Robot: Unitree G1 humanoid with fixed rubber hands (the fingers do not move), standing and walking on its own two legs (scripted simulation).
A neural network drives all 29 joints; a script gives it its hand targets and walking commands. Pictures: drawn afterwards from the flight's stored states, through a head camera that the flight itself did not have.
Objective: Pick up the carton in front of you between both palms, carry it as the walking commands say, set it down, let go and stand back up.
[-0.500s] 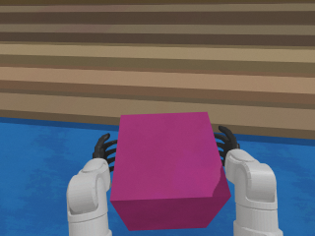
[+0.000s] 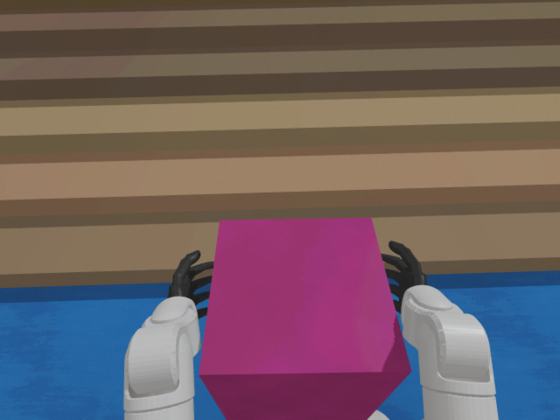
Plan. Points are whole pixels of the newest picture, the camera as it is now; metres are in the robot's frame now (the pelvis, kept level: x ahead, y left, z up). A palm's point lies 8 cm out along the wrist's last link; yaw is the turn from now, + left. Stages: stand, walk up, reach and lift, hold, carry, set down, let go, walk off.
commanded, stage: carry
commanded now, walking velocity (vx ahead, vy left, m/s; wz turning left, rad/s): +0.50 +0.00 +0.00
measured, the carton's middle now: (296, 326) +0.25 -0.01 -0.01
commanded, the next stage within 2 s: none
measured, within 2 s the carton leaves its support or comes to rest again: neither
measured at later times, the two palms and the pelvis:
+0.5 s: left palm (199, 89) +0.66 +0.14 +0.14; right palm (350, 72) +0.70 -0.16 +0.14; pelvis +0.34 -0.05 -0.01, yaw +4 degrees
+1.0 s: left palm (207, 15) +1.06 +0.15 +0.12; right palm (319, 8) +1.05 -0.15 +0.13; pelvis +0.66 +0.00 -0.01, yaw +2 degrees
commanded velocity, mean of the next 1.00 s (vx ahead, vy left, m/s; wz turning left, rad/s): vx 0.50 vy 0.00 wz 0.00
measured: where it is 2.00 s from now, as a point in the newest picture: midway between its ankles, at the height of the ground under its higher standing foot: (276, 127)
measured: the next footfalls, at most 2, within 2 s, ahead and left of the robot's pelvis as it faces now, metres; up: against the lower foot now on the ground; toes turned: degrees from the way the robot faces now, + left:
right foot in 0.26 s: +0.38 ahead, -0.12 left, +0.00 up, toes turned -9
left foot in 0.72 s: +0.65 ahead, +0.08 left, +0.00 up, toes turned +9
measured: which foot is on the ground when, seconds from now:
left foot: down 0.00-0.26, up 0.28-0.70, down 0.72-1.00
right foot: up 0.00-0.24, down 0.26-0.74, up 0.76-1.00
